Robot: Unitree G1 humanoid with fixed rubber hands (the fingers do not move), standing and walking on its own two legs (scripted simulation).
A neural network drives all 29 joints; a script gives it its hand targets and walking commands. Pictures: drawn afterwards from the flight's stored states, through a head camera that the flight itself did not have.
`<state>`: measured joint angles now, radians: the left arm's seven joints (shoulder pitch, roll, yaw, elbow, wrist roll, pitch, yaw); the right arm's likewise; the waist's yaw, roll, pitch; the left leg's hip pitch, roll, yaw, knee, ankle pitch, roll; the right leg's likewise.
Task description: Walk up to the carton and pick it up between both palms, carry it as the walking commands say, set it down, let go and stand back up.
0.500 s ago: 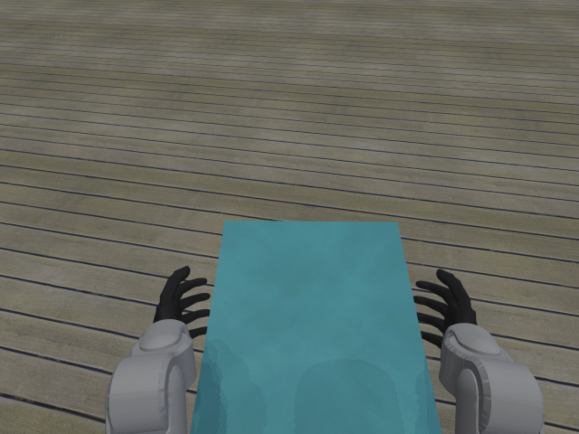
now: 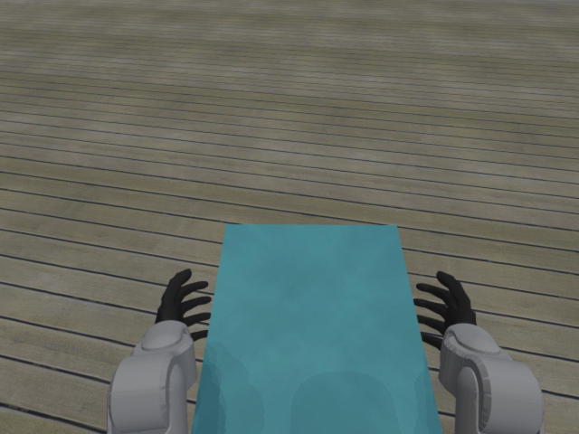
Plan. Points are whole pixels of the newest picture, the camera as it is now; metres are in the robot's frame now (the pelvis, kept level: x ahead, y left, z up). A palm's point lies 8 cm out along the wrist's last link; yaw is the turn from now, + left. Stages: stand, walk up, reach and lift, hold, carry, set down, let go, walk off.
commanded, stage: carry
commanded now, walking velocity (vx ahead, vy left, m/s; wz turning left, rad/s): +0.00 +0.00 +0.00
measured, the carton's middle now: (311, 337) +0.29 -0.01 +0.01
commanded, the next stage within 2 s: none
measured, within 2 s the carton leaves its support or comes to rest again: neither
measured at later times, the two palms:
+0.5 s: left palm (144, 376) +0.19 +0.18 +0.11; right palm (462, 376) +0.19 -0.16 +0.11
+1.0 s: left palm (135, 402) +0.17 +0.18 +0.11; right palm (469, 401) +0.17 -0.15 +0.11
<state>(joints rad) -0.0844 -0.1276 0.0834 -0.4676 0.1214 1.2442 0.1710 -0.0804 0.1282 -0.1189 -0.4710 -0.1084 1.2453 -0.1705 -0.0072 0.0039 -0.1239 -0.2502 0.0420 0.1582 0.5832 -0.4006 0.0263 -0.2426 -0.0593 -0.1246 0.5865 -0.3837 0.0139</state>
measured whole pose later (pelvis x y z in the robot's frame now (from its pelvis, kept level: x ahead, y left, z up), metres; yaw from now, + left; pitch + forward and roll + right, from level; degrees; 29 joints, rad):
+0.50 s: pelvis -0.05 +0.01 +0.00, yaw +1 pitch +1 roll +0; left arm -0.09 -0.13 0.08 -0.45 0.13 1.25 0.18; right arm -0.08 0.13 -0.13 -0.44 -0.11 1.24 -0.16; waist 0.00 0.00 -0.11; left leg -0.27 0.02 0.16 0.55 -0.32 0.05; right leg -0.25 -0.08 -0.12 0.55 -0.32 0.03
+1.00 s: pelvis -0.08 +0.01 +0.01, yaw +1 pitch +1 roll +0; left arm -0.10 -0.13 0.09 -0.43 0.13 1.25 0.17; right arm -0.11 0.13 -0.13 -0.42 -0.12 1.25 -0.16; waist 0.00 0.01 -0.10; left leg -0.30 0.02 0.16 0.53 -0.26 0.06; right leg -0.28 -0.08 -0.12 0.52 -0.25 0.03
